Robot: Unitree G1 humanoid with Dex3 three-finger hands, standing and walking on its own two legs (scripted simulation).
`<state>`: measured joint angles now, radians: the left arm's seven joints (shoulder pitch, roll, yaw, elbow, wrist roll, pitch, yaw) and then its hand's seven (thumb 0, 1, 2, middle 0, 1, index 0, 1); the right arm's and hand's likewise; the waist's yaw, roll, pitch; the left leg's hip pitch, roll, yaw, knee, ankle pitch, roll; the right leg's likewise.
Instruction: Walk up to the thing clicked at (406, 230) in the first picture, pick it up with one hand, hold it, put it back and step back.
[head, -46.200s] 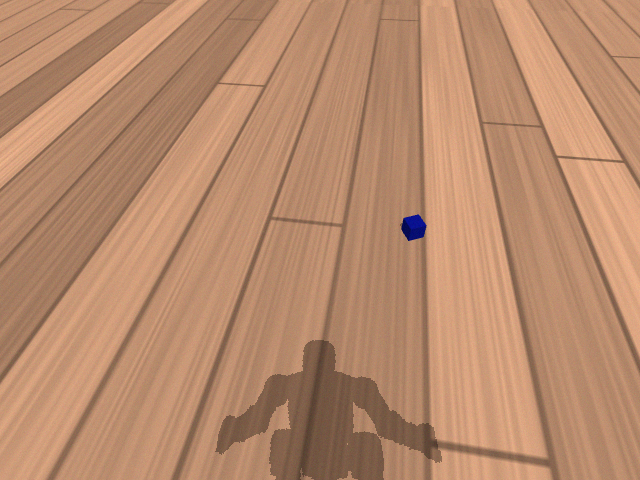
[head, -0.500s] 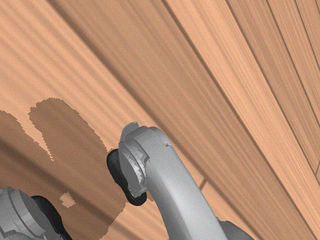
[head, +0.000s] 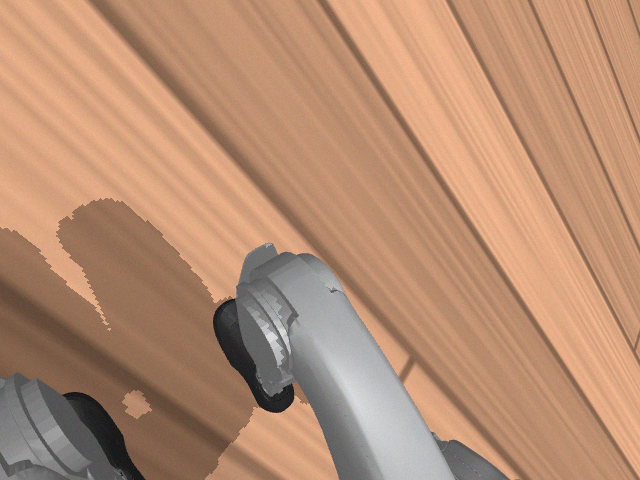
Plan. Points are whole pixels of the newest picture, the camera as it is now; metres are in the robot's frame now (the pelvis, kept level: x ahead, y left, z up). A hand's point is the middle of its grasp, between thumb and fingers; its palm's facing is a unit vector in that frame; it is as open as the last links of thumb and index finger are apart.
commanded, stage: close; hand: left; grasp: from above
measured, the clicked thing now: out of the picture +0.49 +0.34 -0.30
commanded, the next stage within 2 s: none
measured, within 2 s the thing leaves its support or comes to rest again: neither
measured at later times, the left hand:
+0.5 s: hand out of the picture +0.47 +0.33 -0.28, palm faces -0.27 -0.35 -0.90, open 12.3 cm
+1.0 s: hand out of the picture +0.47 +0.32 -0.28, palm faces -0.27 -0.36 -0.90, open 12.6 cm
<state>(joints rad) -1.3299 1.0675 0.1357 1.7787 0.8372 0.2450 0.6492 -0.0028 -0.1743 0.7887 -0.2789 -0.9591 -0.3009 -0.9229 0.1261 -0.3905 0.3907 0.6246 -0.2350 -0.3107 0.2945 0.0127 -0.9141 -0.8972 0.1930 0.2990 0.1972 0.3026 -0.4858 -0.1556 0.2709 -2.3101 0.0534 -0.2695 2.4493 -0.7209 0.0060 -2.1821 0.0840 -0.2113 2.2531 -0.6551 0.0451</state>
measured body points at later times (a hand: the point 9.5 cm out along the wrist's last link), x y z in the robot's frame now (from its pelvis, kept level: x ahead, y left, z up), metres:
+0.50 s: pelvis +0.00 +0.00 +0.00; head +0.32 +0.12 +0.29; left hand +0.48 +0.34 -0.23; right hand +0.01 -0.24 -0.04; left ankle +0.06 +0.13 -0.30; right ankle +0.12 -0.11 -0.30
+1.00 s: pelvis +0.00 +0.00 +0.00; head +0.32 +0.12 +0.29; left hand +0.48 +0.34 -0.23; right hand +0.02 -0.24 -0.04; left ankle +0.06 +0.13 -0.30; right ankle +0.12 -0.11 -0.30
